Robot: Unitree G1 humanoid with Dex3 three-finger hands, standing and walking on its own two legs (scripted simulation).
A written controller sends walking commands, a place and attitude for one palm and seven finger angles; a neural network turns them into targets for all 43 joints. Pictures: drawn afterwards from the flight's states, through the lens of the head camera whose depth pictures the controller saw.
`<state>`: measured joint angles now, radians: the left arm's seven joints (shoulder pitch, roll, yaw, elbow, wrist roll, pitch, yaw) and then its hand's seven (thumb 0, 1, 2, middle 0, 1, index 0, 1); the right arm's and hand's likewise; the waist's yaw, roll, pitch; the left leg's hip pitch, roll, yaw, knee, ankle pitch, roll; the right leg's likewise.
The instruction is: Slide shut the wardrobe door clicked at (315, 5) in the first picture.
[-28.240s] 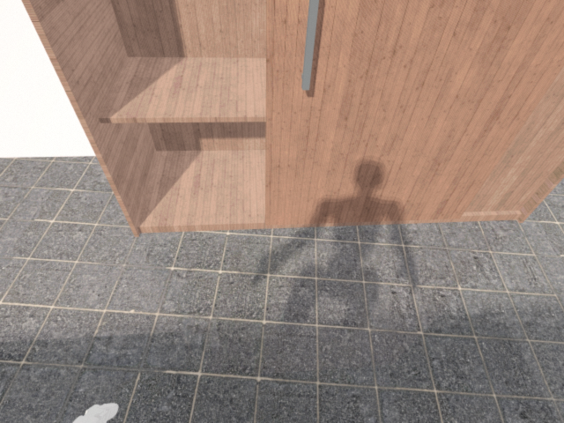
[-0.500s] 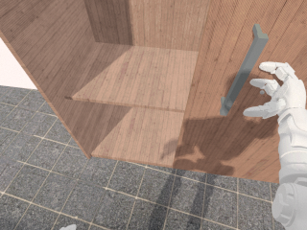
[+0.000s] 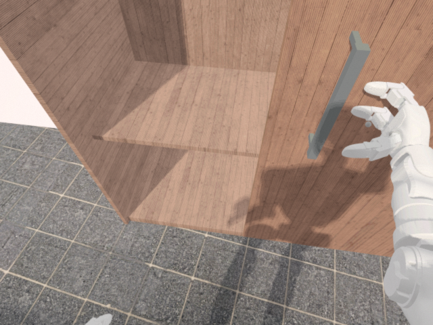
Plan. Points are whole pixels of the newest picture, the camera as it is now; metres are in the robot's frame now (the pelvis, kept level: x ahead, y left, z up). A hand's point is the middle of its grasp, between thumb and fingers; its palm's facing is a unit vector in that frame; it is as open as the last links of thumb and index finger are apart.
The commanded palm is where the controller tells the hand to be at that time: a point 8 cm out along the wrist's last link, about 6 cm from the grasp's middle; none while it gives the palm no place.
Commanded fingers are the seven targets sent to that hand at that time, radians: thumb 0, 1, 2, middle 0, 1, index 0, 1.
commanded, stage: feel for the door with the fingertips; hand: right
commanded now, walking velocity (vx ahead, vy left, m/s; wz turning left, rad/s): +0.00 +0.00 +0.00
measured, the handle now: (330, 105) +0.52 -0.14 +0.13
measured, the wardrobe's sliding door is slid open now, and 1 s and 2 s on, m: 0.56 0.56 0.56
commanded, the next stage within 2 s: slide the fingers in behind the handle in 0.80 s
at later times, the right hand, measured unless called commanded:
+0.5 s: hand (340, 121) +0.47 -0.15 +0.14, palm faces -0.01 +1.00 +0.01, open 14.0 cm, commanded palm +0.44 -0.20 +0.13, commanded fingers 0.00 0.50 -0.30 0.30 1.20 0.30 1.20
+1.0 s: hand (350, 113) +0.48 -0.16 +0.14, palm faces -0.01 +1.00 +0.01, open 13.6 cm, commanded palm +0.46 -0.21 +0.13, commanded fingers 0.00 0.50 -0.30 0.30 1.20 0.30 1.20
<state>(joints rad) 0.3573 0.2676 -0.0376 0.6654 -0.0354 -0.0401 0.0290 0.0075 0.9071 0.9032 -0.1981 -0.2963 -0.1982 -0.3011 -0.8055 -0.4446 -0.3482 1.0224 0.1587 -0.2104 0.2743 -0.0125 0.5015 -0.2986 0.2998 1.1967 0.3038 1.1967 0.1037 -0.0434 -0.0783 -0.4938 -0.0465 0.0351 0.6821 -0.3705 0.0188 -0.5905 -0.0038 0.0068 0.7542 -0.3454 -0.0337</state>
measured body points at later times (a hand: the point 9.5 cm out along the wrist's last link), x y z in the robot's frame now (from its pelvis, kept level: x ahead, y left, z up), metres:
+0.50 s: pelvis +0.00 +0.00 +0.00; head +0.05 +0.00 +0.45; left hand +0.04 +0.25 -0.12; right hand +0.46 -0.20 +0.14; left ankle -0.02 +0.11 -0.71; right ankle +0.01 -0.10 -0.71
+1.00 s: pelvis -0.01 +0.01 +0.00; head +0.06 +0.00 +0.44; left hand +0.01 +0.28 -0.12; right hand +0.48 -0.22 +0.15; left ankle -0.02 +0.11 -0.71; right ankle +0.01 -0.09 -0.71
